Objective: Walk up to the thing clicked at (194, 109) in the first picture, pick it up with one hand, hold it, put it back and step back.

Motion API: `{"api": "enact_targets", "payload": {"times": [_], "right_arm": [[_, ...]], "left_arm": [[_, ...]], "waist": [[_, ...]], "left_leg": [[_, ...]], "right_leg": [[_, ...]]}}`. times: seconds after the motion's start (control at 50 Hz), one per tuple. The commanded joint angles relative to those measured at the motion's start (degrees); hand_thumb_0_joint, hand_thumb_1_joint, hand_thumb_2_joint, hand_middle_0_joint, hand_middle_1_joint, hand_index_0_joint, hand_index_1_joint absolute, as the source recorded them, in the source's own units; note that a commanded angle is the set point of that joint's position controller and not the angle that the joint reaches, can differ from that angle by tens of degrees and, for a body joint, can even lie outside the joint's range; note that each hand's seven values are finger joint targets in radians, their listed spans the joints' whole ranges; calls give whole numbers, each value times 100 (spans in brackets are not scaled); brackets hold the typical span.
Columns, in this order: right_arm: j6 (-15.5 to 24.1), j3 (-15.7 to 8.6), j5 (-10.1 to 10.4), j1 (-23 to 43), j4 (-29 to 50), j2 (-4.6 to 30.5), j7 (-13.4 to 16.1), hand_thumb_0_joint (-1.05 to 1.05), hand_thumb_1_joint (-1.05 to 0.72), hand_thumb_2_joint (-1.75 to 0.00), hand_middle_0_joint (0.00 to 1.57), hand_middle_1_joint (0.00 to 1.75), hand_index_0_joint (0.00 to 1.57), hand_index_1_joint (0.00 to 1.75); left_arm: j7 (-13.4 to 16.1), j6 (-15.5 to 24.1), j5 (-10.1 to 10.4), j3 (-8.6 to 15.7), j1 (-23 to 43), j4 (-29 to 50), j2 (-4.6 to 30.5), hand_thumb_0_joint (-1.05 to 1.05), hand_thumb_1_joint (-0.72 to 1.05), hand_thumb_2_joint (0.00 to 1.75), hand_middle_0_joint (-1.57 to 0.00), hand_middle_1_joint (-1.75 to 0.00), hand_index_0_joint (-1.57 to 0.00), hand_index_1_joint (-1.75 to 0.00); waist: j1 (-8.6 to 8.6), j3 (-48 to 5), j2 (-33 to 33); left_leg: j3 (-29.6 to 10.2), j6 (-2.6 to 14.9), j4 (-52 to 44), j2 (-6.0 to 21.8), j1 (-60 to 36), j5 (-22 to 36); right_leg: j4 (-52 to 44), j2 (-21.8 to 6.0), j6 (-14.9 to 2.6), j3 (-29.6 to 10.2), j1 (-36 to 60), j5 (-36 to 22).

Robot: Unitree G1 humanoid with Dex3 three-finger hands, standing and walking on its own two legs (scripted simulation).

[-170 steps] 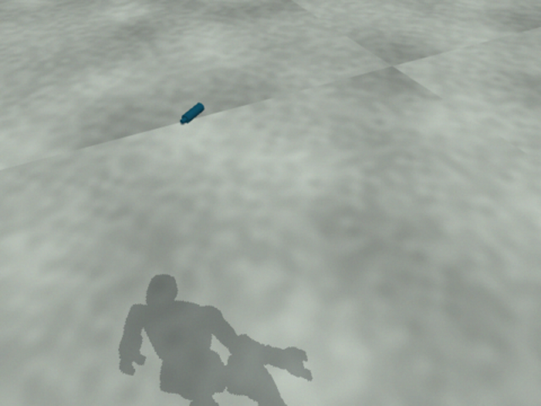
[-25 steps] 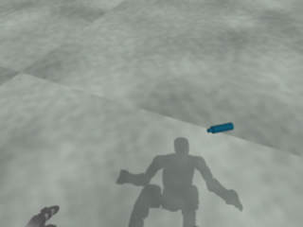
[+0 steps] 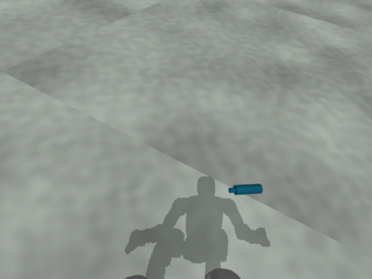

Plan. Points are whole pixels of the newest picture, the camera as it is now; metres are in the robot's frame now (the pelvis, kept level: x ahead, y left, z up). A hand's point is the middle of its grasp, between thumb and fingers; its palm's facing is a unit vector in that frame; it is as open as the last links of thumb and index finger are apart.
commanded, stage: walk up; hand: left
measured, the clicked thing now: (245, 189) +0.77 -0.40 -0.72
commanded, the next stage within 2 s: none
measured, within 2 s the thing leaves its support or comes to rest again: neither
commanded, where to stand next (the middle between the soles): +0.44 -0.65 m, yaw +8 degrees
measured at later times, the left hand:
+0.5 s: hand out of the picture +0.08 +0.06 -0.11, palm faces +0.09 -0.91 -0.40, open 7.4 cm
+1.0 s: hand (218, 234) +0.28 -0.08 -0.14, palm faces +0.00 -0.93 -0.36, open 7.4 cm
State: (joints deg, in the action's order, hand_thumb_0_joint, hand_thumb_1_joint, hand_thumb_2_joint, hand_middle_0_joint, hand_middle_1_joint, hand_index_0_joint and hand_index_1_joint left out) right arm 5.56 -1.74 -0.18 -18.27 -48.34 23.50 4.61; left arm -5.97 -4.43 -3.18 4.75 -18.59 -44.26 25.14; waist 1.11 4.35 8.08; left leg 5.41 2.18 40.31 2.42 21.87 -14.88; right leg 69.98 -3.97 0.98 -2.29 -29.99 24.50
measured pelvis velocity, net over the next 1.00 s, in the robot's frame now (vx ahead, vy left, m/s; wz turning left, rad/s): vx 0.19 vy -0.38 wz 0.05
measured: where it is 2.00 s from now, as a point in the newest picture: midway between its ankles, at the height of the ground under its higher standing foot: (310, 260)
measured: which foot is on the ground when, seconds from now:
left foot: down 0.00-0.24, up 0.26-0.64, down 0.66-1.00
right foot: up 0.00-0.22, down 0.24-0.66, up 0.68-1.00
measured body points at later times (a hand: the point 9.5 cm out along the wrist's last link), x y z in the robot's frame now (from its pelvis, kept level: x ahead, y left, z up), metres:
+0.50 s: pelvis +0.10 -0.22 +0.02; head +0.13 -0.23 +0.47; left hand +0.07 +0.11 -0.08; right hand +0.21 -0.55 -0.10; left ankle +0.18 -0.12 -0.65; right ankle +0.10 -0.30 -0.71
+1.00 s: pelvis +0.19 -0.38 +0.00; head +0.21 -0.35 +0.44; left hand +0.28 -0.03 -0.12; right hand +0.26 -0.75 -0.07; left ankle +0.23 -0.18 -0.71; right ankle +0.26 -0.58 -0.68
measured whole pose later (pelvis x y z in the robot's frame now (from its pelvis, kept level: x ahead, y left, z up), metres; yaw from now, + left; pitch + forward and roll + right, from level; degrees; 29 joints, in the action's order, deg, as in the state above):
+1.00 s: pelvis +0.19 -0.38 +0.00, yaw +3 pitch -2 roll +1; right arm 5.4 -3.3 -2.5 -18.6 -52.0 27.1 3.8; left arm -6.5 -5.6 -3.1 7.8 -14.8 -42.3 29.2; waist -0.5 3.6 6.9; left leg 2.0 -0.8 41.6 8.4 22.2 -18.3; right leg 54.2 -8.0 0.8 -6.3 -29.7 23.6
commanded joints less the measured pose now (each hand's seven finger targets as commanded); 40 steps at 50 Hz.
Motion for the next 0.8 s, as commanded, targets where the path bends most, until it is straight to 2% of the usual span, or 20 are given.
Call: {"api": "enact_targets", "payload": {"times": [0.0,0.12,0.16,0.2,0.22,0.24,0.26,0.28,0.32,0.38,0.42,0.48,0.56,0.6,0.62,0.64,0.66,0.68,0.74,0.78], "right_arm": [[199,-635,-89,77,205,2110,14,0,-90,-90,20,30,20,30],[130,-813,-196,23,93,2554,-37,0,-90,-90,20,30,20,30],[68,-823,-199,381,109,2577,-11,0,-90,-90,20,30,20,30],[-50,-736,-240,785,107,2277,32,0,-90,-90,20,30,20,30],[-123,-557,-228,759,101,1659,70,0,-90,-90,20,30,20,30],[-166,-291,-132,672,144,975,102,0,-90,-90,20,30,20,30],[-172,-418,-30,373,188,1240,197,0,-90,-90,20,30,20,30],[-158,-535,-54,243,29,1628,230,0,-90,-90,20,30,20,30],[-97,-511,101,284,-372,1818,134,0,-90,-90,20,30,20,30],[-44,-415,115,-396,-669,1627,47,0,-90,-90,20,30,20,30],[-12,-332,58,-216,-600,1458,-3,0,-90,-90,20,30,20,30],[-25,-294,70,58,-403,1403,-30,0,-90,-90,20,30,20,30],[-11,-292,88,-396,-341,1213,14,0,-90,-90,20,30,20,30],[-10,-399,40,-1144,-490,1334,101,0,-90,-90,20,30,20,30],[-5,-516,-11,-1519,-513,1563,165,0,-90,-90,20,30,20,30],[-18,-665,-69,-1636,-400,1947,232,0,-90,-90,20,30,20,30],[-37,-746,-11,-1376,-153,2141,297,0,-90,-90,20,30,20,30],[-45,-790,154,-861,-14,2335,324,0,-90,-90,20,30,20,30],[21,-598,-1,-134,88,1736,283,0,-90,-90,20,30,20,30],[90,-596,-48,12,2,1842,206,0,-90,-90,20,30,20,30]], "left_arm": [[-57,98,63,554,-261,413,1183,0,90,90,-20,-30,-20,-30],[-147,9,45,646,170,437,1205,0,90,90,-20,-30,-20,-30],[-132,12,63,687,-49,331,1238,0,90,90,-20,-30,-20,-30],[-55,81,71,771,-984,-97,1219,0,90,90,-20,-30,-20,-30],[40,158,-23,882,-1661,-370,1555,0,90,90,-20,-30,-20,-30],[117,235,-132,894,-1671,-234,1939,0,90,90,-20,-30,-20,-30],[191,284,-103,868,-471,216,2277,0,90,90,-20,-30,-20,-30],[222,328,23,880,287,434,2436,0,90,90,-20,-30,-20,-30],[261,402,29,711,256,339,1843,0,90,90,-20,-30,-20,-30],[284,467,2,552,261,267,1376,0,90,90,-20,-30,-20,-30],[293,491,13,484,70,317,1183,0,90,90,-20,-30,-20,-30],[301,478,-10,417,-174,435,1068,0,90,90,-20,-30,-20,-30],[316,363,-11,381,55,757,1006,0,90,90,-20,-30,-20,-30],[308,351,35,323,84,911,923,0,90,90,-20,-30,-20,-30],[329,380,29,261,-76,946,748,0,90,90,-20,-30,-20,-30],[324,365,21,229,-378,953,516,0,90,90,-20,-30,-20,-30],[330,223,-17,333,-460,872,969,0,90,90,-20,-30,-20,-30],[324,113,-29,440,-595,769,1467,0,90,90,-20,-30,-20,-30],[262,89,-25,524,-170,634,1371,0,90,90,-20,-30,-20,-30],[180,38,-4,555,-316,556,1217,0,90,90,-20,-30,-20,-30]], "waist": [[129,128,-1751],[-19,-208,-2308],[181,-312,-2342],[760,-610,-1417],[1187,-608,233],[1289,-49,1599],[651,189,1520],[287,356,1111],[196,446,353],[91,308,504],[225,237,364],[424,29,274],[126,-474,-52],[-294,-826,-623],[-494,-1116,-1096],[-473,-1302,-1943],[-384,-1338,-1041],[-312,-1091,-840],[-111,-238,-440],[45,171,-993]], "left_leg": [[-1518,890,-2147,1201,659,-1965],[-1671,852,-1997,1313,458,-2691],[-1528,756,-1803,1363,801,-2536],[-801,522,-227,895,1299,-2398],[-46,241,1771,293,2112,-2326],[-262,25,3559,-504,3540,-2321],[-868,-17,3852,-395,3381,-1930],[-979,32,3696,32,3073,-1522],[-1110,57,3241,99,2623,-922],[-724,4,2224,5,1978,-609],[-578,-20,1537,-104,1937,-613],[-355,0,904,-182,1677,-307],[-36,57,-263,-275,127,360],[-11,196,-1107,-294,-1606,1334],[-913,483,-1194,280,-2585,1387],[-3274,1186,-1314,1764,-3511,1092],[-4513,1665,-1830,2655,-2916,-328],[-4795,1939,-2151,3025,-2357,-898],[-2808,1197,-2098,1825,-546,-741],[-2158,1168,-2053,1654,420,-968]], "right_leg": [[-810,-407,-44,-190,-98,-389],[-1589,-372,-21,198,-9,-126],[-1950,-308,-81,382,668,-8],[-3369,-21,-111,646,2056,-304],[-4059,-2,-89,240,2684,227],[-5089,-892,-169,-1870,2248,1632],[-6317,-1470,-498,-3140,1659,2483],[-6614,-1813,-759,-3615,1348,3201],[-5756,-1150,-515,-2134,1248,1500],[-5102,-724,-799,-886,1601,-439],[-5018,-769,-1005,-699,2042,-1408],[-4918,-873,-945,-592,2435,-2310],[-4112,-776,-802,-107,2119,-3449],[-2778,-359,-415,355,1341,-3601],[-1781,-170,-183,379,541,-2692],[-607,372,123,350,-1014,546],[260,312,225,-356,-1200,854],[895,78,162,-701,-1174,791],[370,-38,-14,-934,-519,97],[314,-129,-27,-797,-208,-170]]}}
